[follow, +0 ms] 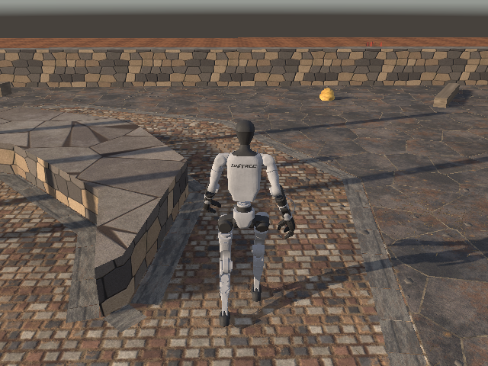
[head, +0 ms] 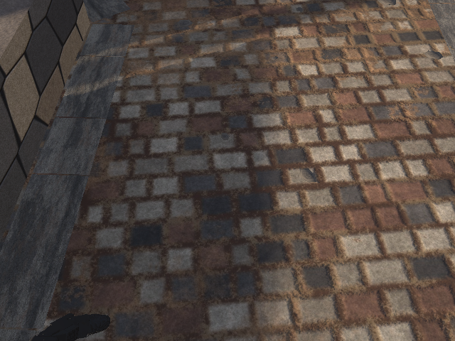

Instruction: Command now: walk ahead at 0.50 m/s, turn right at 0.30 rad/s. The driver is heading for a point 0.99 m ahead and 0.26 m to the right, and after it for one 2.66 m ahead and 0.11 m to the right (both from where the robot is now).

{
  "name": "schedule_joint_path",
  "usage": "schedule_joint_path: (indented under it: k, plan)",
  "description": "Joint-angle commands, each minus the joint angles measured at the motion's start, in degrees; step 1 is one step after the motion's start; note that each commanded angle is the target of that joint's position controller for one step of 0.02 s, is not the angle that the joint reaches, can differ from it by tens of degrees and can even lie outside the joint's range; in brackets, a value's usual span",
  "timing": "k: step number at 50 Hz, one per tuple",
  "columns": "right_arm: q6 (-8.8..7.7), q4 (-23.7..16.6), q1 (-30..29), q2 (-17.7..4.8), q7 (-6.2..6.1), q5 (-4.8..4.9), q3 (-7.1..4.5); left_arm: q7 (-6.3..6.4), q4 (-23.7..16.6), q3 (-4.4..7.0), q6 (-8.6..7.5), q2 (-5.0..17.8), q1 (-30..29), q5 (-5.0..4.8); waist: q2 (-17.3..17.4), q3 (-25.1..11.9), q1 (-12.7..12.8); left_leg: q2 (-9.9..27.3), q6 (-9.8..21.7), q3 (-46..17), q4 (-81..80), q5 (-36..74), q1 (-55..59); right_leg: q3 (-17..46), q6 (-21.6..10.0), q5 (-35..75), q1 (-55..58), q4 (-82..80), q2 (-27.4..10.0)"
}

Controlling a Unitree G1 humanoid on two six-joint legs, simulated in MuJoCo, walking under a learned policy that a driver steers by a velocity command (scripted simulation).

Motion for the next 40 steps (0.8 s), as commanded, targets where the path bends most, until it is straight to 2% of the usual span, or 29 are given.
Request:
schedule_joint_path:
  k: [1,2,3,4,5,7,10,13,15,17,20,21,22,23,24,25,26,27,28,29,30,33,36,40]
  plan:
    - [-3.85,-6.71,0.96,-7.25,1.00,1.13,-0.66,0.66,0.46,3.93,0.33,11.51,18.73,-0.61,-9.62,-20.50,9.16,-1.02,-0.27,-8.90,37.99,-3.15,-40.74,44.49,-15.27,-14.14,51.36,-15.58,-20.34]
    - [-4.70,-8.44,-4.63,-7.55,1.30,2.23,-0.52,0.97,-0.12,3.62,0.42,10.23,15.67,-0.16,-5.60,-13.14,8.79,1.40,0.55,-7.69,36.30,1.17,-42.03,36.40,-13.20,-11.82,43.20,-16.25,-17.96]
    - [-5.11,-9.14,-7.15,-6.91,1.09,1.43,-0.37,1.09,-0.46,3.33,0.44,9.49,12.81,0.26,-0.89,-7.76,6.77,3.48,0.76,-6.87,31.30,4.78,-40.68,30.70,-12.09,-5.85,34.19,-17.36,-15.75]
    - [-4.87,-9.13,-7.60,-7.17,0.73,0.22,-0.79,1.21,-1.02,2.84,0.29,7.92,10.76,0.74,-0.24,-5.64,4.85,5.20,0.52,-6.98,26.62,7.30,-36.94,26.75,-11.23,0.10,27.90,-18.58,-13.78]
    - [-4.41,-9.28,-6.77,-6.72,0.69,-0.26,-0.84,1.34,-1.58,2.70,0.31,7.59,9.69,1.12,-1.79,-5.00,3.24,5.56,-0.02,-6.99,24.60,8.51,-33.90,25.46,-11.40,3.44,24.00,-19.89,-12.59]
    - [-3.42,-9.24,-5.60,-5.34,0.50,-0.67,-0.62,1.71,-1.52,2.96,0.11,7.94,9.52,0.63,-2.91,-4.58,1.98,5.57,-1.65,-6.19,20.76,9.23,-31.83,22.70,-12.43,7.35,19.68,-21.58,-11.57]
    - [-2.82,-11.00,-11.31,-3.73,0.12,-0.86,0.02,2.71,-0.53,3.67,0.08,9.88,11.45,0.16,-2.62,-2.03,3.26,4.72,-3.63,-5.35,10.15,17.81,-32.33,18.37,-11.47,8.40,15.64,-22.79,-9.41]
    - [-3.39,-12.38,-18.36,-2.22,0.62,-0.52,0.62,3.44,0.54,3.97,0.72,10.56,14.16,-0.36,-3.39,-1.32,5.96,2.06,-4.13,-4.95,-2.88,29.19,-27.73,15.94,-8.47,4.41,13.58,-21.59,-6.63]
    - [-3.83,-13.13,-21.83,-2.51,1.13,0.16,0.58,3.69,1.37,4.15,1.17,11.00,16.56,-0.67,-3.81,-1.36,7.36,0.55,-4.17,-5.06,-7.04,32.07,-25.24,17.66,-7.86,1.88,14.26,-20.41,-7.20]
    - [-4.24,-13.79,-23.64,-3.69,1.57,0.59,0.15,3.85,1.89,4.15,1.66,10.69,18.10,-0.97,-4.25,-1.51,7.62,-0.01,-3.58,-6.33,-10.53,30.47,-24.62,20.79,-7.29,-0.18,17.66,-17.61,-8.31]
    - [-4.91,-13.54,-21.67,-5.74,1.90,0.86,-0.92,4.09,1.78,4.33,2.37,10.54,17.68,-0.67,-6.37,-2.26,5.58,-0.35,-1.41,-6.76,-13.52,23.60,-20.52,25.57,-5.76,0.01,21.52,-12.28,-9.73]
    - [-5.12,-12.51,-17.83,-6.40,1.71,0.85,-1.50,4.05,1.51,4.08,2.58,9.63,16.92,-0.59,-6.64,-3.52,3.34,-0.34,0.01,-5.81,-15.82,23.12,-14.95,25.43,-4.66,1.08,20.81,-9.22,-8.46]
    - [-5.39,-11.61,-12.05,-8.20,1.27,0.21,-2.37,3.85,1.02,3.25,2.48,7.29,16.74,-0.26,-5.54,-8.05,0.44,2.74,2.40,-7.58,-16.02,22.26,-4.61,23.13,-2.80,1.85,18.13,-1.19,-5.46]
    - [-5.23,-10.86,-3.04,-11.60,0.69,-0.38,-3.27,3.74,-0.18,1.90,2.26,3.47,17.64,0.95,2.33,-16.61,-2.62,13.53,6.00,-17.99,-14.84,19.55,10.32,17.33,-0.41,-9.66,10.37,15.59,-1.25]
    - [-4.23,-8.75,-0.23,-14.70,1.20,-0.59,-4.11,3.71,-2.14,1.28,1.70,2.08,24.82,-1.11,21.44,-21.09,1.24,23.90,14.20,-44.06,-20.78,4.84,23.38,11.28,2.34,-29.53,-8.95,31.65,4.14]
    - [-3.96,-9.86,-2.23,-8.82,1.46,0.31,-2.90,3.98,-0.39,2.49,1.83,8.24,23.24,-1.76,13.09,-15.38,-0.19,23.03,12.80,-44.20,-23.07,-4.73,19.58,12.83,3.29,-26.35,-14.85,38.28,-0.54]
    - [-3.67,-10.10,-4.23,-5.98,1.22,0.43,-2.13,3.92,-1.11,3.26,2.17,10.56,17.41,-1.35,7.96,-8.95,-1.44,20.57,10.58,-34.70,-23.47,-1.41,13.39,11.44,3.77,-20.91,-16.00,39.59,-2.12]
    - [-3.48,-10.19,-6.72,-5.13,1.22,-0.07,-1.68,3.96,-1.52,3.27,2.43,9.70,15.00,-0.81,4.33,-5.75,-0.43,18.11,9.69,-27.97,-24.45,6.60,7.40,10.17,4.36,-16.87,-14.12,38.74,-3.92]
    - [-3.32,-9.64,-8.28,-3.93,1.16,-0.25,-1.36,3.73,-2.26,3.42,2.49,8.98,13.24,-0.36,4.43,-3.10,0.42,16.12,9.64,-23.19,-25.72,12.26,3.25,10.01,4.69,-14.29,-13.37,36.38,-5.33]
    - [-3.42,-9.26,-9.01,-3.59,1.00,-0.59,-1.18,3.31,-2.61,3.40,2.74,7.90,13.41,-0.68,6.30,-2.27,1.57,14.79,9.22,-19.13,-27.14,15.53,0.05,9.60,4.80,-12.71,-11.01,35.11,-6.71]
    - [-3.64,-8.83,-9.25,-3.34,0.96,-0.46,-1.25,3.09,-2.79,3.24,3.05,6.76,13.53,-0.99,7.19,-1.92,1.93,14.00,9.44,-16.28,-28.50,17.50,-1.53,8.74,5.00,-11.98,-10.01,34.13,-7.20]
    - [-4.13,-7.13,-8.88,-5.05,0.87,0.00,-1.96,2.83,-4.45,2.65,3.65,4.55,10.77,-0.61,5.54,-0.60,2.13,14.57,11.00,-10.29,-31.09,23.99,-2.73,7.71,5.95,-8.98,-11.88,29.43,-8.06]
    - [-3.83,-5.89,-8.88,-6.69,0.71,-0.07,-2.44,2.18,-5.33,2.24,3.40,3.89,7.90,-0.50,4.19,-0.45,1.57,14.18,10.76,-4.18,-31.61,29.25,-1.16,6.80,6.16,-1.29,-12.08,21.18,-8.31]
    - [-3.03,-4.12,-6.95,-8.51,0.41,0.54,-2.76,0.71,-7.24,1.61,2.69,2.85,0.69,-0.52,3.32,1.34,-0.98,13.57,8.93,2.53,-31.44,31.01,0.41,2.88,4.73,6.64,-8.57,9.12,-7.00]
